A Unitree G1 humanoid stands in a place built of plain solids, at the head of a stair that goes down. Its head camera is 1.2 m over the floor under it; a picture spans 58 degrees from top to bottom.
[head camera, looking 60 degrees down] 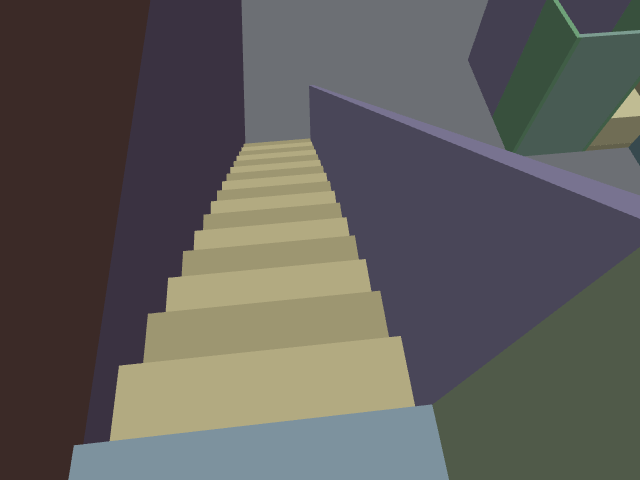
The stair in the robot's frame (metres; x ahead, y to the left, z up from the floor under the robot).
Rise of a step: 0.20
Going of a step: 0.25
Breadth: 0.92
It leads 6 degrees to the left of straight ahead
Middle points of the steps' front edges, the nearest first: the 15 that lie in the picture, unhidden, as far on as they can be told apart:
0.15 0.16 0.00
0.40 0.19 -0.20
0.65 0.21 -0.41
0.90 0.24 -0.61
1.15 0.27 -0.81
1.39 0.29 -1.02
1.64 0.32 -1.22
1.89 0.35 -1.42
2.14 0.37 -1.63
2.39 0.40 -1.83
2.64 0.43 -2.03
2.89 0.45 -2.24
3.14 0.48 -2.44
3.39 0.51 -2.65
3.64 0.53 -2.85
